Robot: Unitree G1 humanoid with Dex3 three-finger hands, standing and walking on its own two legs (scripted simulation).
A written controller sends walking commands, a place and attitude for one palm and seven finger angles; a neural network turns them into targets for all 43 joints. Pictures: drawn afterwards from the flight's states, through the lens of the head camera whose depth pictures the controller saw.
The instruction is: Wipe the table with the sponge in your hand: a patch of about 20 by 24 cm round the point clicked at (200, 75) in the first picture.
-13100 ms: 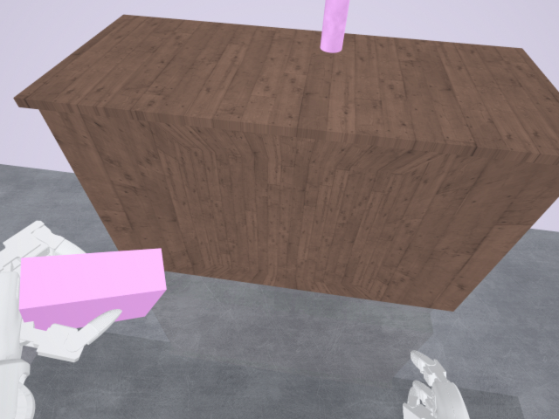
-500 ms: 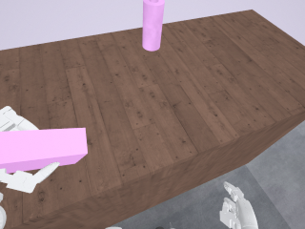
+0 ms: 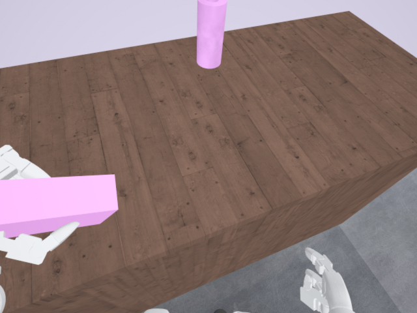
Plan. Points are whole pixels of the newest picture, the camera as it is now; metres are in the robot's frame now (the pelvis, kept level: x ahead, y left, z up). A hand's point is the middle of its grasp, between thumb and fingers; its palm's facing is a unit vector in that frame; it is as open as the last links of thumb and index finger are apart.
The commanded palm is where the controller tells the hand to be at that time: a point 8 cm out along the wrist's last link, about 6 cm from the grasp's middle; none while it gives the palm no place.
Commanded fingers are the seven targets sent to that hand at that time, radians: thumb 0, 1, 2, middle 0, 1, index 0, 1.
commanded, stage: shuffle to correct the standing spot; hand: left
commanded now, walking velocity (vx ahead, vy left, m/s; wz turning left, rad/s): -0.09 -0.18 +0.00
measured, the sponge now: (75, 205) +0.23 +0.21 +0.14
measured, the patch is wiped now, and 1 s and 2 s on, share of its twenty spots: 0.00 0.00 0.00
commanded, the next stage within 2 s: none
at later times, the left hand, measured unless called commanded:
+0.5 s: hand (39, 202) +0.22 +0.24 +0.16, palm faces +0.36 -0.83 -0.42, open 9.3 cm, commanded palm +0.16 +0.28 +0.18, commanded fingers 0.00 0.10 1.30 -1.20 -1.60 -1.20 -1.60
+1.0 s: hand (33, 216) +0.20 +0.24 +0.17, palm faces +0.33 -0.82 -0.47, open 9.3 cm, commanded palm +0.14 +0.28 +0.18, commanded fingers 0.00 0.10 1.30 -1.20 -1.60 -1.20 -1.60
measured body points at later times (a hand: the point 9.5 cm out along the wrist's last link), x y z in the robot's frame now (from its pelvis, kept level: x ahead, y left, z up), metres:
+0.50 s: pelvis +0.00 +0.00 +0.00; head +0.06 +0.01 +0.45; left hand +0.20 +0.28 +0.19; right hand +0.19 -0.23 -0.08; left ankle +0.01 +0.16 -0.73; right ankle +0.05 -0.07 -0.73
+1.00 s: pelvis -0.02 +0.00 +0.00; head +0.05 +0.01 +0.44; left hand +0.18 +0.28 +0.19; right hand +0.17 -0.22 -0.09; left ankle +0.01 +0.16 -0.73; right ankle +0.05 -0.07 -0.73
